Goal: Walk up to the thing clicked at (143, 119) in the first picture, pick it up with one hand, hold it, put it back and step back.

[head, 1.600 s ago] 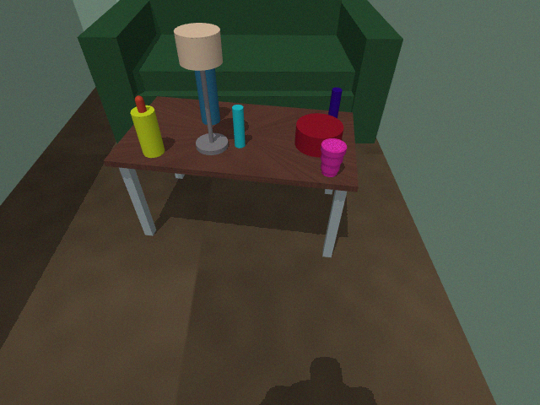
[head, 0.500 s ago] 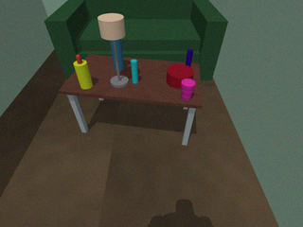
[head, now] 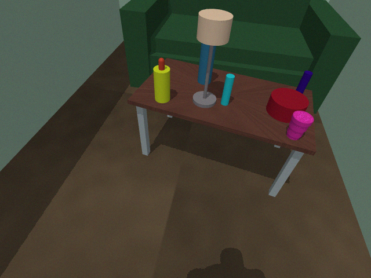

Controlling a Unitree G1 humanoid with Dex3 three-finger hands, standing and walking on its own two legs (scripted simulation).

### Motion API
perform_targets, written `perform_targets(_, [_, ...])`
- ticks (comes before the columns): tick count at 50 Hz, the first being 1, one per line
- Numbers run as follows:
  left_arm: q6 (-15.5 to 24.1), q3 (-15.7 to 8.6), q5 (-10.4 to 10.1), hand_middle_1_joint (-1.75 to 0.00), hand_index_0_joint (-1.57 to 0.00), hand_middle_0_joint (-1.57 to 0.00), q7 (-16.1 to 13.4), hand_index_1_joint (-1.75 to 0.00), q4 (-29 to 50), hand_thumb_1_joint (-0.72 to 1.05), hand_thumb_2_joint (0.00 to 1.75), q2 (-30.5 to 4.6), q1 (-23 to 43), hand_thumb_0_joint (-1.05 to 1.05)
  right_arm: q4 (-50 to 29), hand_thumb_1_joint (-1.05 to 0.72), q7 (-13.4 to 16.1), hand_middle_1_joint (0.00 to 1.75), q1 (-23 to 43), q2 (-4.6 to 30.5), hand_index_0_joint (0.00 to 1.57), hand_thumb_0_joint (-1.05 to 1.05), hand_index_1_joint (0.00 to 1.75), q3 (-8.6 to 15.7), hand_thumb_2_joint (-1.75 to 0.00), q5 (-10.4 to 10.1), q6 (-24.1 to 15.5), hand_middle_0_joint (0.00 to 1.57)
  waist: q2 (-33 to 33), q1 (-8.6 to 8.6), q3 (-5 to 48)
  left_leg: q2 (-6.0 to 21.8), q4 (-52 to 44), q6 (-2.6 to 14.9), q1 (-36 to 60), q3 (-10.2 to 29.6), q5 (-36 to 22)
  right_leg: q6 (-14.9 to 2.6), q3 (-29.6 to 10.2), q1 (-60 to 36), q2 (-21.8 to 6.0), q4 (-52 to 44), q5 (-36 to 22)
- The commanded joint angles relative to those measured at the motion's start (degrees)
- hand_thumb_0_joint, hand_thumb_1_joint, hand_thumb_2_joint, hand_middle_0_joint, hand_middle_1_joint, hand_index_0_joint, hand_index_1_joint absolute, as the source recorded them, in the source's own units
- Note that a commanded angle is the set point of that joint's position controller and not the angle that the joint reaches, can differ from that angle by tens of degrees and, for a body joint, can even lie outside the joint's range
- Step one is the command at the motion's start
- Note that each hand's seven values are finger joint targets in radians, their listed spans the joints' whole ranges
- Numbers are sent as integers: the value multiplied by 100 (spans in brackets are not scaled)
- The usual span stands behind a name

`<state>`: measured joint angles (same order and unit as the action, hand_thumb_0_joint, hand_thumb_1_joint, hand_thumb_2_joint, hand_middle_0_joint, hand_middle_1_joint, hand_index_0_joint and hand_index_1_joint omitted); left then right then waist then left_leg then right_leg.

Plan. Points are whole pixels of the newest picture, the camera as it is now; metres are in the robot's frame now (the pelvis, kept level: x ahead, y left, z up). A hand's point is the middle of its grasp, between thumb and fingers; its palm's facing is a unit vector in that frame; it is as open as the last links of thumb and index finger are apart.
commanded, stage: walk up
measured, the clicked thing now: (161, 79) +1.09 +0.10 -0.16
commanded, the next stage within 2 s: none
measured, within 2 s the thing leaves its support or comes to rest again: neither
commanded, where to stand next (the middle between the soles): +0.43 +0.19 m, yaw +10 degrees
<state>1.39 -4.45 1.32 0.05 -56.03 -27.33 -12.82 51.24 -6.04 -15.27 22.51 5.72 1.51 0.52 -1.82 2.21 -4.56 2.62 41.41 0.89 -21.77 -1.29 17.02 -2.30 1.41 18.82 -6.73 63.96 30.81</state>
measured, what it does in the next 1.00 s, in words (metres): walks ahead: right foot, then left foot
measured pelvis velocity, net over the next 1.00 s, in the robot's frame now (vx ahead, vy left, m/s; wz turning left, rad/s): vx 0.32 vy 0.17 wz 0.25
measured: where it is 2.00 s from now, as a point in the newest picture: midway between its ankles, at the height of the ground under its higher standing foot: (139, 270)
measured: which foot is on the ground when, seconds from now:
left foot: down 0.00-0.26, up 0.28-0.66, down 0.68-1.00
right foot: up 0.00-0.24, down 0.26-0.72, up 0.74-1.00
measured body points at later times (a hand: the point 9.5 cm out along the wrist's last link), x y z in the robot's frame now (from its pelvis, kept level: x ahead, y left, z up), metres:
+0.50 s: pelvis +0.17 +0.04 +0.02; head +0.19 +0.00 +0.47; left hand +0.12 +0.37 -0.06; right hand +0.31 -0.26 -0.11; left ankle +0.20 +0.21 -0.66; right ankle +0.19 -0.08 -0.72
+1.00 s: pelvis +0.32 +0.17 +0.02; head +0.33 +0.19 +0.47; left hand +0.30 +0.50 -0.10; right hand +0.47 -0.11 -0.08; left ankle +0.30 +0.25 -0.72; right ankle +0.42 +0.04 -0.66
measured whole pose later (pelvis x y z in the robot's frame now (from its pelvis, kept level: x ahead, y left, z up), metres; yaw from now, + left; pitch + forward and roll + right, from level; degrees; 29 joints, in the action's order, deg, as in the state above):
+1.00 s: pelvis +0.32 +0.17 +0.02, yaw +14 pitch -3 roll +0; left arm 3.1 -2.4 0.1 1.4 -48.1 -23.9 -17.7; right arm 45.1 -2.7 -17.3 21.9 2.5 0.3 -3.0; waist -2.2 0.0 -5.0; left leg -2.9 28.8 4.3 -11.0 -3.2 15.3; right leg -1.0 0.4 29.5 -6.2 54.2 17.7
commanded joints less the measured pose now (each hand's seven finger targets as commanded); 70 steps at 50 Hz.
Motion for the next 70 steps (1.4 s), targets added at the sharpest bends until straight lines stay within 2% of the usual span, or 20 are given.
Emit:
perform_targets(1, [291, -204, -183, -30, -20, -20, 29, -30, 396, 90, 90, -1070, -483, 0, -570, -90, 238, 30, -51, 1749, 20, 0, 30, 354, -90, -54, -178, 20, 1219, -259, 139, 914, -2528, 1089, 777, 2008, 989, -28, -124, 1084, -187, -356, -738])
perform_targets(8, [402, -282, -43, -30, -20, -20, 54, -30, 699, 90, 90, -925, -307, 0, -924, -90, 177, 30, -165, 1525, 20, 0, 30, 295, -90, 13, -217, 20, 910, -127, 48, 949, -2397, 1365, 301, 1690, 366, 147, 219, 225, 262, -2347, -1258])
perform_targets(11, [494, -408, -15, -30, -20, -20, -39, -30, 447, 90, 90, -944, -1319, 0, -1133, -90, 155, 30, 220, 1206, 20, 0, 30, 172, -90, -23, -165, 20, 388, -745, 415, 468, -1097, 903, -786, 1104, 485, 85, 352, -1852, 517, -3130, -2234])
perform_targets(12, [528, -524, 31, -30, -20, -20, -110, -30, 360, 90, 90, -1187, -1844, 0, -1141, -90, 166, 30, 96, 916, 20, 0, 30, 89, -90, -44, -168, 20, -320, -1045, 617, -27, 129, 627, -1395, 810, 732, 61, -440, -2536, 38, -3599, -1525])
perform_targets(13, [575, -610, 102, -30, -20, -20, -155, -30, 509, 90, 90, -1643, -1936, 0, -1187, -90, 203, 30, -188, 653, 20, 0, 30, 12, -90, -54, -154, 20, -1305, -1001, 615, -944, 1728, 281, -2123, 640, 1488, -287, -2995, -2550, -1423, -4908, 671])
perform_targets(15, [566, -513, -11, -30, -20, -20, -195, -30, 934, 90, 90, -1686, -697, 0, -869, -90, 255, 30, -668, 1419, 20, 0, 30, 222, -90, 10, 4, 20, -247, -363, 111, -386, 2451, 95, -1756, 1156, 1015, -772, -3954, -1191, -2174, -5602, 2159])
perform_targets(22, [660, -384, -38, -30, -20, -20, -107, -30, 929, 90, 90, -1139, -774, 0, -628, -90, 133, 30, -448, 1201, 20, 0, 30, 170, -90, -18, -90, 20, -562, -366, -197, -9, 1594, -151, -1224, 848, -167, -732, -627, -893, -996, -5011, -1545])
perform_targets(30, [592, -432, -9, -30, -20, -20, -56, -30, 1112, 90, 90, -1433, -1020, 0, -1066, -90, -8, 30, 655, 1045, 20, 0, 30, 157, -90, -24, -160, 20, -722, -575, 143, 224, -218, -69, -437, 27, -292, -782, 374, -1226, -1084, -4251, -3193])
perform_targets(34, [465, -315, -51, -30, -20, -20, -63, -30, 1191, 90, 90, -1344, -899, 0, -700, -90, 40, 30, -137, 1227, 20, 0, 30, 304, -90, -13, -213, 20, 23, 26, 535, -163, -936, 162, 1409, -298, -458, -586, 731, -317, -959, -2612, -3119])
perform_targets(35, [438, -184, -76, -30, -20, -20, -63, -30, 1199, 90, 90, -972, -1185, 0, -485, -90, 120, 30, -881, 1579, 20, 0, 30, 434, -90, 28, -255, 20, 1139, 376, 1038, -245, -1256, 417, 2352, 93, 98, -370, 887, 103, -552, -969, -2951])
perform_targets(37, [380, -107, -126, -30, -20, -20, -66, -30, 1289, 90, 90, -857, -1250, 0, -750, -90, 266, 30, -958, 2324, 20, 0, 30, 589, -90, -128, -274, 20, 2199, 396, 1253, 1825, -2452, 1270, 2785, 3980, 870, -61, 276, 1885, 419, 523, 192])
perform_targets(38, [353, -156, -101, -30, -20, -20, -95, -30, 1194, 90, 90, -1223, -906, 0, -721, -90, 292, 30, -751, 2264, 20, 0, 30, 604, -90, -248, -233, 20, 1732, 377, 897, 1934, -2570, 1492, 2329, 3984, 1067, -123, -38, 1959, 107, 783, 63])
perform_targets(42, [313, -139, -208, -30, -20, -20, 26, -30, 908, 90, 90, -864, -1238, 0, -868, -90, 409, 30, -268, 1456, 20, 0, 30, 223, -90, -217, -381, 20, 933, -201, 111, 1029, -2166, 946, 1145, 1503, -1909, -61, -396, 1300, -189, 60, -1063])
perform_targets(48, [262, -111, -115, -30, -20, -20, 92, -30, 1043, 90, 90, -679, -931, 0, -1067, -90, 443, 30, -346, 1416, 20, 0, 30, 176, -90, -134, -503, 20, 900, -148, 49, 1020, -2300, 1295, 1234, 979, -2314, 183, -95, 1300, -39, -1190, -1393])
perform_targets(53, [254, -53, -86, -30, -20, -20, -29, -30, 1127, 90, 90, -368, -517, 0, -1056, -90, 587, 30, -329, 1225, 20, 0, 30, 56, -90, -102, -418, 20, 773, -162, 269, 937, -1515, 873, 1086, 543, -5046, 72, 186, 341, 301, -2118, -2025])
perform_targets(57, [242, -79, -42, -30, -20, -20, -72, -30, 986, 90, 90, -400, -579, 0, -1021, -90, 679, 30, -51, 1237, 20, 0, 30, 12, -90, -244, -343, 20, 332, -430, 681, 607, -511, 530, 1000, 392, -3781, -126, 189, -793, 584, -3505, -2825])
perform_targets(59, [304, -228, -11, -30, -20, -20, -111, -30, 938, 90, 90, -973, -837, 0, -1017, -90, 670, 30, -225, 820, 20, 0, 30, -153, -90, -333, -377, 20, -945, -613, 1261, -84, 1078, 65, 131, 89, -1140, -760, -1619, -1923, -904, -3896, -4634])
perform_targets(60, [278, -159, -96, -30, -20, -20, -111, -30, 1015, 90, 90, -863, -552, 0, -804, -90, 707, 30, -584, 708, 20, 0, 30, -222, -90, -257, -284, 20, -818, -420, 1157, -452, 1225, -2, -113, 214, 1535, -1157, -2346, -1720, -1511, -4022, -4443])
perform_targets(61, [239, -145, -81, -30, -20, -20, -109, -30, 1059, 90, 90, -961, -204, 0, -690, -90, 769, 30, -569, 981, 20, 0, 30, -127, -90, -192, -188, 20, -799, -344, 1019, -291, 1215, 89, -68, 331, 2201, -1532, -2701, -1350, -1725, -4011, -3542])
perform_targets(70, [-152, -126, 29, -30, -20, -20, 32, -30, 1007, 90, 90, -865, 724, 0, 127, -90, 738, 30, -415, 1057, 20, 0, 30, -121, -90, -81, -248, 20, -947, -232, 657, -414, -607, -116, 799, -222, 285, -673, -1035, -68, -463, -4167, -811])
